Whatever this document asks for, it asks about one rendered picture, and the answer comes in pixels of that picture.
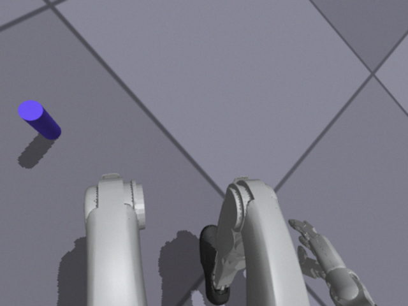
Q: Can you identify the right robot foot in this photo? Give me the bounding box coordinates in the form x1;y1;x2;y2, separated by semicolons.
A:
200;225;230;305

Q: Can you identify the right robot arm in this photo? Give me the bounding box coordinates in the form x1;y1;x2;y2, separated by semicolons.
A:
325;268;378;306

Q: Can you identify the can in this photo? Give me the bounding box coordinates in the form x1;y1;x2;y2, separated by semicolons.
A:
18;100;61;140

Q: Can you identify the right robot hand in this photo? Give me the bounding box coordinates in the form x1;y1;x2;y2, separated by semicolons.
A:
288;219;347;280

